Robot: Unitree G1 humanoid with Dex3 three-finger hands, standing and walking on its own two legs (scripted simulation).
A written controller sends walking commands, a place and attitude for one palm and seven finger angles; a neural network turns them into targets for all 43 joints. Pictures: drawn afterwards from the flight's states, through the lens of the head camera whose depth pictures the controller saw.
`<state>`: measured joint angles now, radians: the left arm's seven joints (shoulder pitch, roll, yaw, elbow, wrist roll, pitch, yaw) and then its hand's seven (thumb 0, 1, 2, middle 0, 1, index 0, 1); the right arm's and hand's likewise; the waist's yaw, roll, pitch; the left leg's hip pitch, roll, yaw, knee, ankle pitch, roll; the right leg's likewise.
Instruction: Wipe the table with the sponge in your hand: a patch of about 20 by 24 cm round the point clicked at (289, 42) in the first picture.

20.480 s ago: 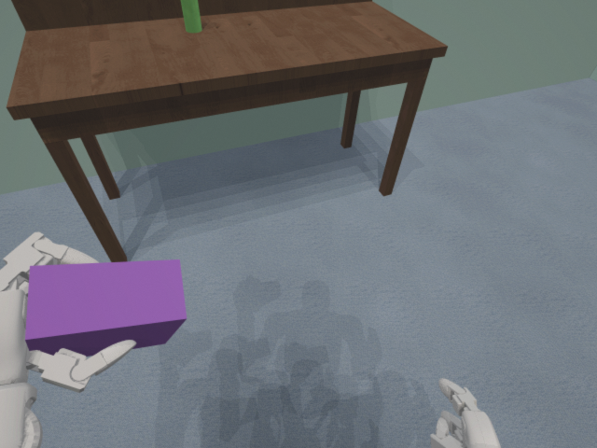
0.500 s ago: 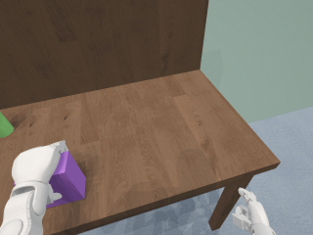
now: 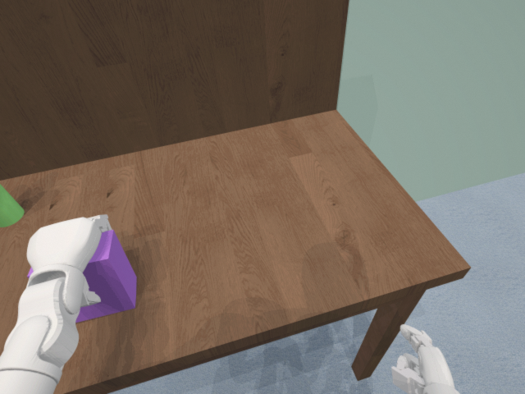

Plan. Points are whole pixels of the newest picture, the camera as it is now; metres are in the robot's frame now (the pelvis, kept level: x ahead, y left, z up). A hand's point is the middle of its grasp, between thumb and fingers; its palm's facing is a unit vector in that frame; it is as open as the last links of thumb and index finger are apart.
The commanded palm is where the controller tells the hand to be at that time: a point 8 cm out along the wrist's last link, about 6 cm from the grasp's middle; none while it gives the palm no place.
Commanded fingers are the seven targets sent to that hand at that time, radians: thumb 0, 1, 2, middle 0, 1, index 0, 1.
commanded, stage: wipe forward along the first lane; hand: left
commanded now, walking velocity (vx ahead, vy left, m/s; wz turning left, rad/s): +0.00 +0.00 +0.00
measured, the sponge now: (95, 285) +0.24 +0.33 +0.02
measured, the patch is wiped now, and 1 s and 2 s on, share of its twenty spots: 0.40 0.65 0.65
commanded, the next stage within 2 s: slide across to the middle lane in 1.02 s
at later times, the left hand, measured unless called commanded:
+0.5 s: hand (90, 233) +0.31 +0.35 +0.07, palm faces -0.11 -0.02 -0.99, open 10.4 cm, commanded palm +0.29 +0.34 +0.11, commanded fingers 0.00 0.10 1.30 -1.20 -1.60 -1.20 -1.60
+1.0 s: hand (89, 212) +0.35 +0.38 +0.07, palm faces -0.13 +0.00 -0.99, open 10.4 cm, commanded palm +0.34 +0.37 +0.11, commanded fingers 0.00 0.10 1.30 -1.20 -1.60 -1.20 -1.60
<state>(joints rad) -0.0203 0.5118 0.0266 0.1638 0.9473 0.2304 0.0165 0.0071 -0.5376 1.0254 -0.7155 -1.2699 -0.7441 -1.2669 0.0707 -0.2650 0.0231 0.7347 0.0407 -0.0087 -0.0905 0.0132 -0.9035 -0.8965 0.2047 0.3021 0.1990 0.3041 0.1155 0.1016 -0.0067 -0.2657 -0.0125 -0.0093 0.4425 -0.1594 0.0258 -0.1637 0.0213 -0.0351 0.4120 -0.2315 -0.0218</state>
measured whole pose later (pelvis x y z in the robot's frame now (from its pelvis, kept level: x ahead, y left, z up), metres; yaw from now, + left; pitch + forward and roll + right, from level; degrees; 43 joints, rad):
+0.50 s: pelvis +0.01 +0.00 +0.00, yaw +0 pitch +3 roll -1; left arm -0.24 0.57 0.06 0.45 0.96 0.17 0.00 0.02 -0.54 1.03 -0.72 -1.26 -0.75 -1.26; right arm 0.12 -0.29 0.00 0.74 0.06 0.02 -0.09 0.01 -0.90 -0.90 0.20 0.30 0.20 0.30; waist 0.08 0.09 -0.04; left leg -0.36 -0.01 -0.02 0.49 -0.19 0.02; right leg -0.24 0.03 -0.05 0.45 -0.26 -0.03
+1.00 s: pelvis +0.02 +0.01 +0.00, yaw +0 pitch +7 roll -2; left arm -0.42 0.62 0.08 0.66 1.00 0.10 0.02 0.02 -0.55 1.03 -0.73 -1.26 -0.76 -1.26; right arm 0.18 -0.29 -0.01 0.74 0.07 0.06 -0.07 0.01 -0.91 -0.90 0.20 0.30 0.20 0.30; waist 0.05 0.07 -0.06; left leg -0.43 -0.02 -0.01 0.51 -0.20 0.04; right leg -0.31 0.01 -0.04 0.45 -0.25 -0.01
